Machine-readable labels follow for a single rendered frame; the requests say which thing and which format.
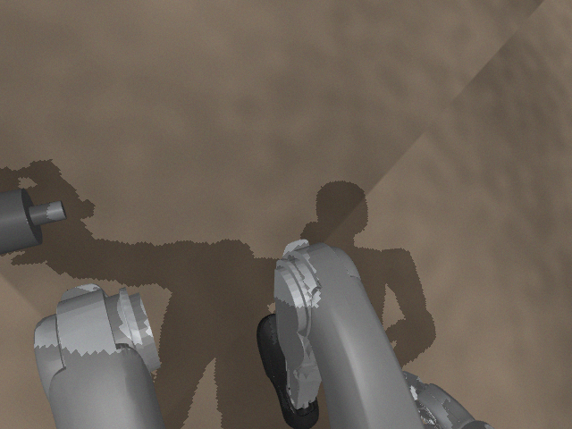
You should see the right robot hand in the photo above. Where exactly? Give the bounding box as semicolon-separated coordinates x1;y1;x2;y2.
403;371;476;429

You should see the right robot foot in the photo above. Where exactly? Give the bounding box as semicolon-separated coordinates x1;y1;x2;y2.
257;314;319;429

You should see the bottle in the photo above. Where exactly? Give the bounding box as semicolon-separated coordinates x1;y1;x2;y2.
0;189;67;255

